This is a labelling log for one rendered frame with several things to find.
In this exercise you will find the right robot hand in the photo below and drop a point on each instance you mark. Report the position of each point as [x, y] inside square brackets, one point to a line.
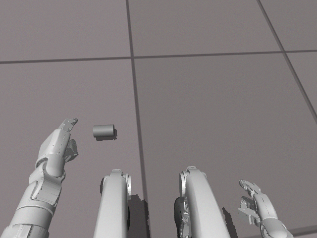
[258, 209]

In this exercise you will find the can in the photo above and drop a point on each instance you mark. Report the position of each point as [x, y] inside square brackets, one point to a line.
[103, 130]

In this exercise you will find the right robot arm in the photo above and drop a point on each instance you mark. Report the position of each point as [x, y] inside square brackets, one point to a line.
[274, 228]

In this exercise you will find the left robot arm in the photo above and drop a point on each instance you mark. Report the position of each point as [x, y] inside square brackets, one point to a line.
[37, 206]

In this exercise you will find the left robot hand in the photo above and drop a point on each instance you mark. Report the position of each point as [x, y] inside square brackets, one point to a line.
[59, 142]

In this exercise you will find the right robot foot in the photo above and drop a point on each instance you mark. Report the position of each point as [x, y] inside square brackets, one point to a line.
[178, 217]

